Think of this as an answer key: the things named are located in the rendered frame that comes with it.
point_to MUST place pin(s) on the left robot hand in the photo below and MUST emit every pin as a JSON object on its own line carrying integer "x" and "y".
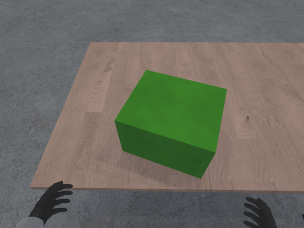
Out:
{"x": 44, "y": 207}

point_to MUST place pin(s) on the right robot hand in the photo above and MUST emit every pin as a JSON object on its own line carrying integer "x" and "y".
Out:
{"x": 265, "y": 219}

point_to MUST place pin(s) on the table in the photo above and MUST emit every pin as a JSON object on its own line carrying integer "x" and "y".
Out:
{"x": 261, "y": 139}

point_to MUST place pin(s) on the robot left forearm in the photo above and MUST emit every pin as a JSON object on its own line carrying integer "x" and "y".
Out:
{"x": 30, "y": 222}

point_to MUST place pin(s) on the carton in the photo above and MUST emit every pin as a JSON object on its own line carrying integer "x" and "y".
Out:
{"x": 172, "y": 121}

